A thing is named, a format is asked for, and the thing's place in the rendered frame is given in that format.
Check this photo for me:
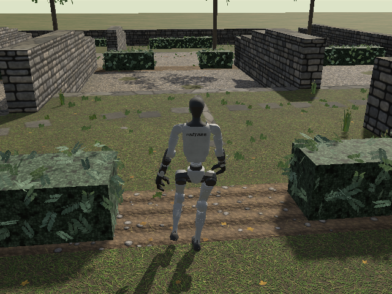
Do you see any robot right upper arm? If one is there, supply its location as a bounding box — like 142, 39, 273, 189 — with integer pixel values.
209, 124, 224, 157

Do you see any left robot hand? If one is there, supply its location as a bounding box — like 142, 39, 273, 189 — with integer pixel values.
156, 174, 170, 191

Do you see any robot left forearm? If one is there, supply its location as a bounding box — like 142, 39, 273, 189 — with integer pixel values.
157, 148, 172, 177

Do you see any robot left thigh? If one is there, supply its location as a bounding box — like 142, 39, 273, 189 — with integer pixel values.
175, 170, 187, 203

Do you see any robot left upper arm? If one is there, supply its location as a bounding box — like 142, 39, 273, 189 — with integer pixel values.
166, 124, 184, 158

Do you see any humanoid robot head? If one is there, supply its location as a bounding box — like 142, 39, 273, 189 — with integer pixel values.
186, 97, 207, 127

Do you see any right robot hand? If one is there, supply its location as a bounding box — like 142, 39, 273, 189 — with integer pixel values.
211, 163, 226, 175

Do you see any robot right forearm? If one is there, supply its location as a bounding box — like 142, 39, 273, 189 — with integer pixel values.
217, 148, 226, 167

